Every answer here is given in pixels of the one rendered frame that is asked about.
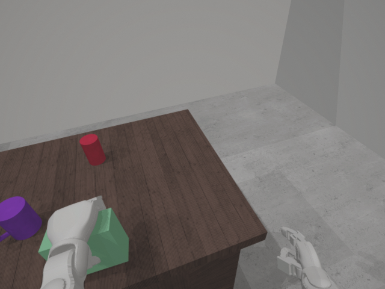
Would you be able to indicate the table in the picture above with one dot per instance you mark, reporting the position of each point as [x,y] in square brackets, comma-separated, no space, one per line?
[185,216]

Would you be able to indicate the sponge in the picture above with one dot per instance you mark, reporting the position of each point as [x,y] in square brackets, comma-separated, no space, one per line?
[108,241]

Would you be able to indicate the right robot forearm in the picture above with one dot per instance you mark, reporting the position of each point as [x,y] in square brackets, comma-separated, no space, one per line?
[316,278]

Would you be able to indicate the left robot forearm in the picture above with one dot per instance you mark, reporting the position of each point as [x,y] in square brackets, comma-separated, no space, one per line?
[66,267]

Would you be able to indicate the robot right hand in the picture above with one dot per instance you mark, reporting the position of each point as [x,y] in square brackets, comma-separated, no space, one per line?
[292,263]

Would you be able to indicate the robot left hand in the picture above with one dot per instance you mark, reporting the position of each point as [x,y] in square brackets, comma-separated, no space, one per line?
[76,221]

